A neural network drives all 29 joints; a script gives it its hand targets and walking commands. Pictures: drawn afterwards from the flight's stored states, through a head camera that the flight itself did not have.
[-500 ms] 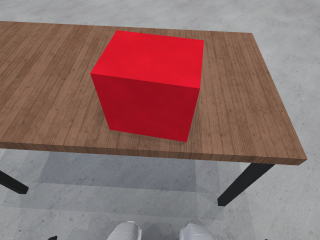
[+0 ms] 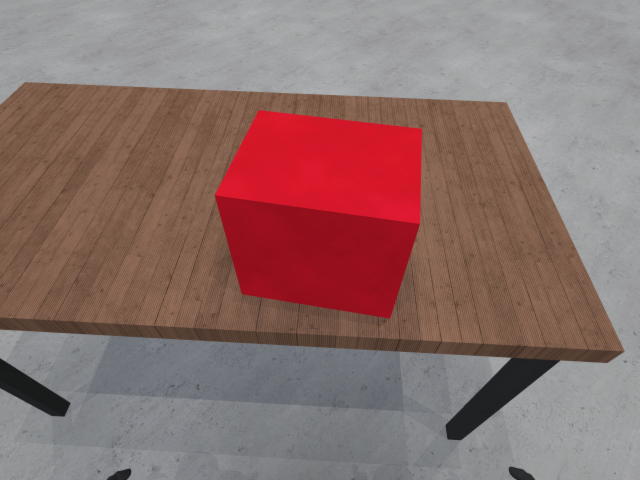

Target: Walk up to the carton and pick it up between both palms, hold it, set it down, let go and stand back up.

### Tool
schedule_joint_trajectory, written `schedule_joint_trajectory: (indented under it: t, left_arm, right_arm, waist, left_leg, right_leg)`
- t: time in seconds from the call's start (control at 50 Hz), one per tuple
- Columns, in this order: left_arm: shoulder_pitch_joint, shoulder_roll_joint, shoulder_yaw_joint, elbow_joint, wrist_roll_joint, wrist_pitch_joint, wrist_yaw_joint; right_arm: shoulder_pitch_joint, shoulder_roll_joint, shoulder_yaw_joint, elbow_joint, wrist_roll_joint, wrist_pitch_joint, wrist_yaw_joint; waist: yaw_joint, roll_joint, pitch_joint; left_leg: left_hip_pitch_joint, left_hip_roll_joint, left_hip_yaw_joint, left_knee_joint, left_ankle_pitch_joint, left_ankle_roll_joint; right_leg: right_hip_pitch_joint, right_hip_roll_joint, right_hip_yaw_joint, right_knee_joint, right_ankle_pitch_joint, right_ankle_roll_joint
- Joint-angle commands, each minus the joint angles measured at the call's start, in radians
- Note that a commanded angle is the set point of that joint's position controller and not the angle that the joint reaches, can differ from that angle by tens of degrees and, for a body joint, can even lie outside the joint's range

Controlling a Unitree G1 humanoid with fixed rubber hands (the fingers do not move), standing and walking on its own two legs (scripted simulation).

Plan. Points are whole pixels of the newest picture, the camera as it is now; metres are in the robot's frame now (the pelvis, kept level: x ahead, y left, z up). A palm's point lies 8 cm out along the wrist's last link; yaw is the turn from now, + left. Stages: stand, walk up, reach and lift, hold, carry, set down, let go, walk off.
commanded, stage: walk up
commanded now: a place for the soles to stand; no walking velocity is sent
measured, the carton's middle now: (326, 216) +0.47 +0.01 +0.05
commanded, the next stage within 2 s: stand in 1.50 s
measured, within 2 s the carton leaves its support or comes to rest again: neither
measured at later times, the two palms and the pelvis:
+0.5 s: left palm out of the picture +0.08 +0.30 -0.11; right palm out of the picture +0.09 -0.27 -0.12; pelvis +0.01 +0.01 +0.01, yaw +0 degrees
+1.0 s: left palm out of the picture +0.06 +0.37 -0.14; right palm out of the picture +0.05 -0.24 -0.14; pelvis -0.02 +0.06 -0.02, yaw -1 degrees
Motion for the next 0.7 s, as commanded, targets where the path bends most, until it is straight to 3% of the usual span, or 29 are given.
schedule_joint_trajectory:
  t: [0.0,0.16,0.24,0.32,0.46,0.48,0.54,0.58,0.64,0.66,0.68]
  left_arm:
    - [-0.046,0.237,0.039,-0.047,0.003,-0.024,0.011]
    - [-0.044,0.239,0.037,-0.03,0.009,-0.023,0.009]
    - [-0.046,0.237,0.039,-0.031,0.01,-0.02,0.01]
    - [-0.045,0.236,0.037,-0.026,0.012,-0.022,0.009]
    - [-0.042,0.235,0.039,-0.031,0.012,-0.017,0.011]
    - [-0.022,0.291,0.064,-0.047,0.009,-0.016,0.026]
    - [0.049,0.312,0.081,-0.063,0.004,-0.008,0.041]
    - [0.04,0.321,0.095,-0.085,0.004,0.0,0.048]
    - [-0.007,0.335,0.112,-0.142,0.014,0.01,0.057]
    - [-0.013,0.341,0.115,-0.166,0.019,0.009,0.061]
    - [-0.037,0.344,0.117,-0.188,0.023,0.009,0.063]
  right_arm:
    - [-0.065,-0.249,-0.042,-0.063,0.001,-0.026,-0.011]
    - [-0.059,-0.239,-0.041,-0.059,0.002,-0.024,-0.009]
    - [-0.051,-0.239,-0.042,-0.053,0.003,-0.023,-0.011]
    - [-0.048,-0.233,-0.04,-0.057,0.002,-0.023,-0.011]
    - [-0.036,-0.242,-0.043,-0.051,-0.001,-0.02,-0.011]
    - [-0.032,-0.298,-0.072,-0.086,-0.018,0.002,-0.006]
    - [-0.024,-0.259,-0.078,-0.129,-0.014,0.024,-0.002]
    - [-0.013,-0.247,-0.082,-0.149,-0.014,0.033,0.004]
    - [0.045,-0.237,-0.093,-0.17,-0.022,0.054,0.021]
    - [0.073,-0.247,-0.098,-0.182,-0.028,0.06,0.024]
    - [0.107,-0.256,-0.105,-0.188,-0.026,0.06,0.028]
  waist:
    - [-0.003,0.011,-0.124]
    - [-0.009,-0.003,-0.153]
    - [-0.01,0.015,-0.138]
    - [-0.007,-0.017,-0.144]
    - [-0.01,-0.015,-0.129]
    - [0.002,0.022,-0.077]
    - [0.009,-0.046,-0.158]
    - [0.007,-0.075,-0.157]
    - [-0.011,-0.197,-0.133]
    - [-0.021,-0.209,-0.125]
    - [-0.041,-0.202,-0.12]
  left_leg:
    - [0.016,0.15,-0.158,-0.223,0.129,0.029]
    - [0.063,0.14,-0.133,-0.25,0.189,0.014]
    - [0.053,0.145,-0.131,-0.276,0.17,0.009]
    - [0.07,0.142,-0.126,-0.274,0.176,0.009]
    - [0.068,0.139,-0.127,-0.279,0.188,0.009]
    - [0.036,0.11,-0.095,-0.187,0.327,0.01]
    - [0.013,0.101,-0.082,-0.087,0.377,-0.002]
    - [-0.011,0.074,-0.064,-0.015,0.242,-0.019]
    - [-0.032,0.042,-0.044,0.217,-0.146,-0.028]
    - [-0.036,0.059,-0.074,0.267,-0.213,-0.017]
    - [-0.019,0.079,-0.096,0.252,-0.219,-0.007]
  right_leg:
    - [0.07,-0.087,0.105,-0.161,0.049,-0.044]
    - [0.122,-0.097,0.103,-0.2,0.144,-0.04]
    - [0.133,-0.099,0.103,-0.213,0.133,-0.038]
    - [0.137,-0.101,0.1,-0.225,0.142,-0.035]
    - [0.135,-0.097,0.09,-0.227,0.143,-0.032]
    - [0.098,-0.121,0.105,-0.178,0.275,-0.047]
    - [0.158,-0.176,0.153,-0.145,0.369,-0.094]
    - [0.131,-0.236,0.199,-0.149,0.352,-0.149]
    - [0.016,-0.355,0.262,-0.133,0.396,-0.262]
    - [-0.029,-0.4,0.301,-0.117,0.413,-0.289]
    - [-0.08,-0.405,0.297,-0.083,0.405,-0.289]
